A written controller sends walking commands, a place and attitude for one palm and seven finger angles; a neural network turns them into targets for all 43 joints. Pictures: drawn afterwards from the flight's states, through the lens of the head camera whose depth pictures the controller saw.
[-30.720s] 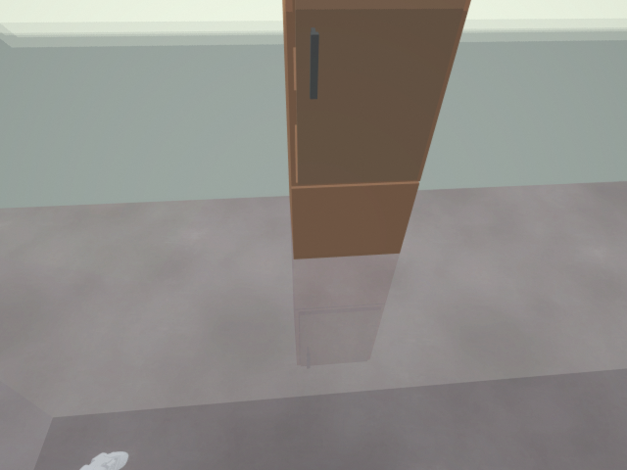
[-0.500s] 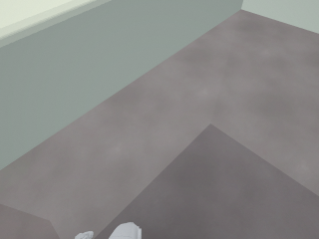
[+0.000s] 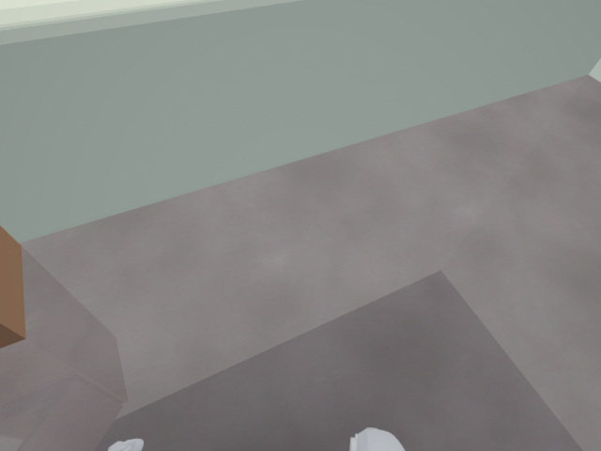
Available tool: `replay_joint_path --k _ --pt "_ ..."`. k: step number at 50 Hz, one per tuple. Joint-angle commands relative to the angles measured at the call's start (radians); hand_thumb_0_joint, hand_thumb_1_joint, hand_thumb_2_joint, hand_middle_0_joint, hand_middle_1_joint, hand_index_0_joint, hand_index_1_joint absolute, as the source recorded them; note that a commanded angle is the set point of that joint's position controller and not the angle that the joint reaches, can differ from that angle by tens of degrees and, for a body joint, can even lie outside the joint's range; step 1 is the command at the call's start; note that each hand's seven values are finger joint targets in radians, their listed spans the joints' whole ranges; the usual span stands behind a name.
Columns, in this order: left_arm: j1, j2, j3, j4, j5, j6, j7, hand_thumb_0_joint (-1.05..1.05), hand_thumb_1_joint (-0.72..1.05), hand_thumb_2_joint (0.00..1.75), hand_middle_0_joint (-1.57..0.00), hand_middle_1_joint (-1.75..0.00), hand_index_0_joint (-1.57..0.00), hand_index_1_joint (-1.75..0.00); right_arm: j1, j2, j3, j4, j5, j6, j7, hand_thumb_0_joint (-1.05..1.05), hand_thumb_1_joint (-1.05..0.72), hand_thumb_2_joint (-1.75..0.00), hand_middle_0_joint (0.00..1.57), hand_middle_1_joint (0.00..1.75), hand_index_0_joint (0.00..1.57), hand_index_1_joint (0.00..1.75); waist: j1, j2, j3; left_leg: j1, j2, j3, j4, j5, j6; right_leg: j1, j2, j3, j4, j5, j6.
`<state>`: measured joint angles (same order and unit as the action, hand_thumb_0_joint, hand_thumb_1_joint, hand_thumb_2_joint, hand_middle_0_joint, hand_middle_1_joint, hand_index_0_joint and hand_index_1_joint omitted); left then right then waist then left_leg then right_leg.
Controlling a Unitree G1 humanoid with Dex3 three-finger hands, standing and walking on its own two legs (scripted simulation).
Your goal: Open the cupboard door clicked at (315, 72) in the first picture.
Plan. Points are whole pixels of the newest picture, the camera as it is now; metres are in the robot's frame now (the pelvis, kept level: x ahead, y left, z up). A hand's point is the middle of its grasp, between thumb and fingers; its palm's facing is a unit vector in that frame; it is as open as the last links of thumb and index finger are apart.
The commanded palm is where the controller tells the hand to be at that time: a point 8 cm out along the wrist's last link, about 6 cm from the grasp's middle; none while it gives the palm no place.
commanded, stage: turn to face it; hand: left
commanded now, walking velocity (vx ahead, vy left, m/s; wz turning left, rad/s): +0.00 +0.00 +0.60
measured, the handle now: out of the picture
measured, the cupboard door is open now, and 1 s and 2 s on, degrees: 41 41 41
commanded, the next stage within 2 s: take the last steps up to it in 1.78 s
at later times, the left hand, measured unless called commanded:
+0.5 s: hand out of the picture +0.03 +0.14 -0.15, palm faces +0.32 -0.91 -0.26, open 7.3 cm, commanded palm none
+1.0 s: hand out of the picture -0.08 +0.20 -0.17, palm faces +0.61 -0.76 -0.24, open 7.3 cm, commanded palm none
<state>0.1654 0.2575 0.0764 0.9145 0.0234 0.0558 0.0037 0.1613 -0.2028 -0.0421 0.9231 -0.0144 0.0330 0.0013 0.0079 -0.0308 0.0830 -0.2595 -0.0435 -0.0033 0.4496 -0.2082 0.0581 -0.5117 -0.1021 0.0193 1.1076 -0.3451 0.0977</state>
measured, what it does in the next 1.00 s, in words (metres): steps on the spot, turning left: right foot, then left foot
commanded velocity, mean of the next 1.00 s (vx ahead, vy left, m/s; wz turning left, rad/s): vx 0.00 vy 0.00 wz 0.60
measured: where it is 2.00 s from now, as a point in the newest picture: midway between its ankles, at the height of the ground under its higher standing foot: outside the picture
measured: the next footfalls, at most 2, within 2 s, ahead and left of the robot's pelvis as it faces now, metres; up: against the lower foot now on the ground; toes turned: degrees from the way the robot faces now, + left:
right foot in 0.24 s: +0.04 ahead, -0.15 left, +0.00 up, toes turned +7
left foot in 0.70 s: -0.01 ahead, +0.08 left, +0.00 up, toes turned +34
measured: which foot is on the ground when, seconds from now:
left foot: down 0.00-0.24, up 0.26-0.68, down 0.70-1.00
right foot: up 0.00-0.22, down 0.24-0.70, up 0.72-1.00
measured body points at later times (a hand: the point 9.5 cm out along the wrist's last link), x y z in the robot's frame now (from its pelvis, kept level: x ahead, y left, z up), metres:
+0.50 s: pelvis +0.00 -0.07 +0.00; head +0.05 -0.08 +0.45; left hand +0.02 +0.18 -0.13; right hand +0.13 -0.31 -0.16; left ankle -0.06 +0.08 -0.66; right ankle +0.00 -0.16 -0.74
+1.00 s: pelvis -0.02 -0.03 +0.00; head +0.00 +0.02 +0.45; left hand -0.11 +0.24 -0.15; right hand +0.21 -0.17 -0.13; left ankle -0.05 +0.05 -0.74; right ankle +0.08 -0.18 -0.66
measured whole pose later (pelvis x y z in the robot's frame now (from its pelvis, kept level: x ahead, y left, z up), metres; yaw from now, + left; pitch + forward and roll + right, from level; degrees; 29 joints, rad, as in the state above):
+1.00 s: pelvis -0.02 -0.03 +0.00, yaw +36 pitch +1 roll -1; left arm 0.17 0.26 0.08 0.91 0.02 0.06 0.00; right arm 0.15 -0.20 -0.04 0.92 -0.02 0.04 0.01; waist 0.01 -0.03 0.08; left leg -0.27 -0.04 -0.02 0.45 -0.20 0.06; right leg -0.50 -0.10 0.01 1.07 -0.35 0.10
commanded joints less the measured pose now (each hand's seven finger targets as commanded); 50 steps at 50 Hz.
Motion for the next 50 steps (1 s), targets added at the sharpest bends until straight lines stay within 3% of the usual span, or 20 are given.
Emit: replay_joint_path --k 1,6,9,10,11,12,13,15,16,18,23,30,33,34,35,36,37,38,42,50 --pt "-0.024 0.062 0.014 -0.091 -0.004 -0.026 0.011 0.0 0.9 0.9 -0.2 -0.3 -0.2 -0.3 0.054 -0.218 -0.065 -0.048 -0.007 -0.02 -0.011 0.0 -0.9 -0.9 0.2 0.3 0.2 0.3 -0.03 0.155 -0.111 0.12 0.257 -0.298 -0.139 0.229 0.108 -0.035 0.019 -0.004 -0.097 -0.03 0.003" --pt "-0.058 0.048 0.005 -0.115 -0.013 -0.035 0.015 0.0 0.9 0.9 -0.2 -0.3 -0.2 -0.3 0.064 -0.217 -0.076 -0.044 -0.013 -0.011 -0.011 0.0 -0.9 -0.9 0.2 0.3 0.2 0.3 -0.04 0.209 -0.14 0.091 0.235 -0.364 -0.08 0.318 0.105 0.103 0.075 -0.019 -0.34 -0.091 -0.018" --pt "0.024 0.057 0.009 -0.092 -0.019 -0.045 0.021 0.0 0.9 0.9 -0.2 -0.3 -0.2 -0.3 0.026 -0.212 -0.083 -0.057 -0.006 -0.005 -0.011 0.0 -0.9 -0.9 0.2 0.3 0.2 0.3 0.001 0.188 -0.157 -0.017 0.196 -0.383 -0.022 0.3 0.069 0.307 0.105 -0.033 -0.561 0.036 -0.035" --pt "0.076 0.077 0.017 -0.08 -0.019 -0.053 0.026 0.0 0.9 0.9 -0.2 -0.3 -0.2 -0.3 0.008 -0.191 -0.08 -0.066 0.001 -0.004 -0.009 0.0 -0.9 -0.9 0.2 0.3 0.2 0.3 0.031 0.141 -0.171 -0.113 0.156 -0.36 0.022 0.186 0.03 0.448 0.07 -0.013 -0.711 0.127 -0.042" --pt "0.106 0.151 0.032 -0.075 -0.006 -0.063 0.034 0.0 0.9 0.9 -0.2 -0.3 -0.2 -0.3 0.025 -0.13 -0.074 -0.071 0.012 -0.006 -0.002 0.0 -0.9 -0.9 0.2 0.3 0.2 0.3 0.043 -0.081 -0.194 -0.291 0.054 -0.24 0.173 -0.078 -0.039 0.615 -0.129 0.166 -0.832 0.105 -0.094" --pt "0.096 0.211 0.038 -0.083 0.004 -0.061 0.039 0.0 0.9 0.9 -0.2 -0.3 -0.2 -0.3 0.015 -0.106 -0.071 -0.091 0.009 -0.006 -0.001 0.0 -0.9 -0.9 0.2 0.3 0.2 0.3 0.052 -0.296 -0.154 -0.394 -0.061 -0.048 0.441 -0.397 -0.105 0.564 -0.379 0.38 -0.856 0.221 -0.212" --pt "0.065 0.188 0.022 -0.092 -0.002 -0.059 0.04 0.0 0.9 0.9 -0.2 -0.3 -0.2 -0.3 0.016 -0.152 -0.078 -0.079 -0.003 0.002 0.005 0.0 -0.9 -0.9 0.2 0.3 0.2 0.3 0.028 -0.189 -0.118 -0.35 0.001 -0.083 0.639 -0.389 -0.095 0.41 -0.394 0.311 -0.84 0.259 -0.252" --pt "-0.051 0.094 0.006 -0.113 -0.01 -0.063 0.041 0.0 0.9 0.9 -0.2 -0.3 -0.2 -0.3 0.051 -0.134 -0.08 -0.029 -0.007 0.024 0.013 0.0 -0.9 -0.9 0.2 0.3 0.2 0.3 -0.037 -0.187 -0.069 -0.347 0.047 -0.066 0.771 -0.249 -0.115 0.374 -0.251 0.14 -0.811 0.351 -0.217" --pt "-0.056 0.08 -0.004 -0.116 -0.014 -0.065 0.035 0.0 0.9 0.9 -0.2 -0.3 -0.2 -0.3 0.054 -0.124 -0.075 -0.02 -0.005 0.029 0.019 0.0 -0.9 -0.9 0.2 0.3 0.2 0.3 -0.047 -0.165 -0.053 -0.347 0.058 -0.043 0.798 -0.193 -0.127 0.366 -0.208 0.042 -0.789 0.435 -0.194" --pt "-0.027 0.073 -0.005 -0.109 -0.014 -0.072 0.033 0.0 0.9 0.9 -0.2 -0.3 -0.2 -0.3 0.043 -0.109 -0.067 -0.02 -0.001 0.032 0.025 0.0 -0.9 -0.9 0.2 0.3 0.2 0.3 -0.043 -0.165 -0.063 -0.347 0.064 -0.018 0.785 -0.152 -0.138 0.395 -0.189 -0.036 -0.771 0.526 -0.178" --pt "0.098 0.097 0.007 -0.07 -0.008 -0.076 0.035 0.0 0.9 0.9 -0.2 -0.3 -0.2 -0.3 -0.052 -0.092 -0.054 -0.036 -0.002 0.034 0.026 0.0 -0.9 -0.9 0.2 0.3 0.2 0.3 0.013 -0.13 -0.092 -0.349 0.078 0.03 0.619 -0.19 -0.148 0.529 -0.231 -0.072 -0.731 0.676 -0.193" --pt "0.133 0.146 0.029 -0.055 0.008 -0.067 0.028 0.0 0.9 0.9 -0.2 -0.3 -0.2 -0.3 -0.124 -0.078 -0.037 -0.07 0.006 0.017 0.03 0.0 -0.9 -0.9 0.2 0.3 0.2 0.3 0.039 -0.186 -0.096 -0.201 0.063 0.114 0.311 -0.241 -0.114 0.519 -0.278 -0.135 -0.652 0.734 -0.206" --pt "0.098 0.165 0.039 -0.055 0.0 -0.067 0.02 0.0 0.9 0.9 -0.2 -0.3 -0.2 -0.3 -0.041 -0.111 -0.044 -0.062 0.002 0.005 0.027 0.0 -0.9 -0.9 0.2 0.3 0.2 0.3 -0.02 -0.154 -0.135 -0.001 0.039 0.142 0.099 -0.087 -0.088 0.426 -0.269 -0.205 -0.521 0.671 -0.154" --pt "0.083 0.153 0.035 -0.06 -0.006 -0.064 0.016 0.0 0.9 0.9 -0.2 -0.3 -0.2 -0.3 0.039 -0.154 -0.056 -0.043 -0.002 -0.003 0.027 0.0 -0.9 -0.9 0.2 0.3 0.2 0.3 -0.068 -0.042 -0.186 0.171 0.07 0.088 -0.012 0.077 -0.067 0.32 -0.241 -0.231 -0.361 0.551 -0.11" --pt "0.069 0.09 0.023 -0.098 -0.016 -0.057 0.007 0.0 0.9 0.9 -0.2 -0.3 -0.2 -0.3 0.111 -0.281 -0.089 -0.032 -0.012 -0.013 0.019 0.0 -0.9 -0.9 0.2 0.3 0.2 0.3 -0.11 0.27 -0.227 0.355 0.346 -0.283 -0.051 0.416 0.062 0.019 -0.088 -0.252 -0.112 -0.058 -0.031" --pt "0.001 0.061 0.004 -0.139 -0.011 -0.044 0.013 0.0 0.9 0.9 -0.2 -0.3 -0.2 -0.3 0.174 -0.342 -0.1 -0.019 -0.002 -0.006 0.007 0.0 -0.9 -0.9 0.2 0.3 0.2 0.3 -0.135 0.33 -0.242 0.349 0.476 -0.427 -0.061 0.716 0.171 -0.092 -0.023 -0.127 0.035 -0.346 -0.02" --pt "-0.011 0.089 0.008 -0.147 -0.005 -0.033 0.017 0.0 0.9 0.9 -0.2 -0.3 -0.2 -0.3 0.155 -0.326 -0.089 -0.018 -0.003 -0.002 0.003 0.0 -0.9 -0.9 0.2 0.3 0.2 0.3 -0.114 0.213 -0.221 0.296 0.483 -0.344 -0.057 0.593 0.194 -0.09 -0.047 -0.054 0.08 -0.314 -0.036" --pt "-0.04 0.08 0.012 -0.127 0.001 -0.026 0.022 0.0 0.9 0.9 -0.2 -0.3 -0.2 -0.3 0.114 -0.283 -0.082 -0.032 -0.004 -0.009 -0.007 0.0 -0.9 -0.9 0.2 0.3 0.2 0.3 -0.108 0.234 -0.187 0.235 0.408 -0.336 -0.091 0.503 0.147 -0.108 -0.047 -0.037 0.093 -0.232 -0.029" --pt "0.04 0.083 0.02 -0.064 0.003 -0.016 0.003 0.0 0.9 0.9 -0.2 -0.3 -0.2 -0.3 -0.033 -0.227 -0.059 -0.075 -0.004 -0.018 -0.015 0.0 -0.9 -0.9 0.2 0.3 0.2 0.3 -0.013 0.15 -0.084 0.079 0.27 -0.202 -0.153 0.243 0.073 -0.059 -0.027 -0.012 0.093 -0.011 -0.008" --pt "-0.012 0.066 0.016 -0.093 -0.001 -0.024 0.009 0.0 0.9 0.9 -0.2 -0.3 -0.2 -0.3 0.03 -0.219 -0.067 -0.054 -0.007 -0.017 -0.007 0.0 -0.9 -0.9 0.2 0.3 0.2 0.3 -0.032 0.162 -0.101 0.089 0.251 -0.302 -0.159 0.111 0.106 -0.027 0.015 -0.01 -0.103 -0.022 0.0"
